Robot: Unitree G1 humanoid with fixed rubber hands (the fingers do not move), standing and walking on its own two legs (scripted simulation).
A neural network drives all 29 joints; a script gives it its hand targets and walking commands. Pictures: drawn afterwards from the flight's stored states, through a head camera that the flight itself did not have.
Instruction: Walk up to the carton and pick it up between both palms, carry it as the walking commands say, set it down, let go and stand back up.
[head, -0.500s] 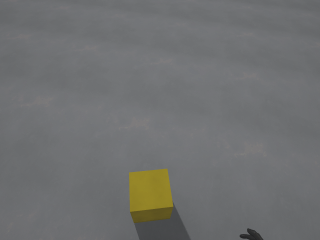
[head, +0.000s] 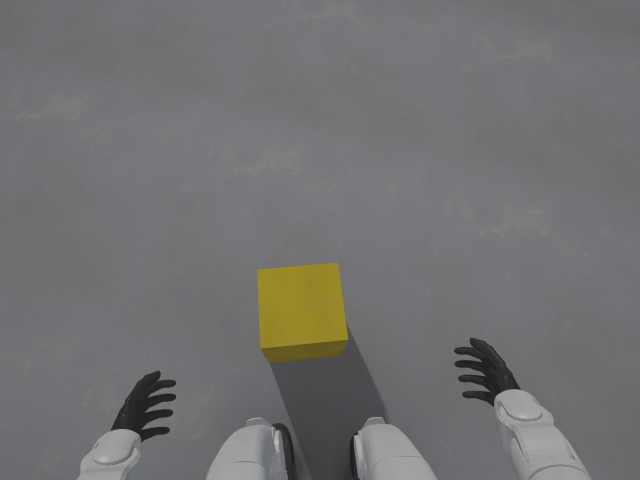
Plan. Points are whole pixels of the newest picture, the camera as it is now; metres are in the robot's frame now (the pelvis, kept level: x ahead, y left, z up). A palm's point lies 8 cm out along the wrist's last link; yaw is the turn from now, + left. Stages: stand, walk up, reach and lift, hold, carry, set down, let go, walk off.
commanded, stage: reach and lift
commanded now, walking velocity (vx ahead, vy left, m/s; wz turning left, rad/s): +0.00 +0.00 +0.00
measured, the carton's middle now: (301, 316) +0.45 +0.03 -0.62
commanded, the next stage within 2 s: none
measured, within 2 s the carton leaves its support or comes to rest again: neither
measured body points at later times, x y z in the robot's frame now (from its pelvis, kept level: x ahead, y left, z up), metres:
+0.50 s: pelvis -0.04 +0.01 -0.05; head +0.16 +0.02 +0.35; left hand +0.33 +0.23 -0.16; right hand +0.35 -0.20 -0.14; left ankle +0.04 +0.09 -0.71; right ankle +0.01 -0.13 -0.71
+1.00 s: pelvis -0.03 -0.01 -0.08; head +0.27 -0.01 +0.25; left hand +0.44 +0.22 -0.20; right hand +0.48 -0.18 -0.18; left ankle +0.04 +0.09 -0.71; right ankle +0.01 -0.13 -0.71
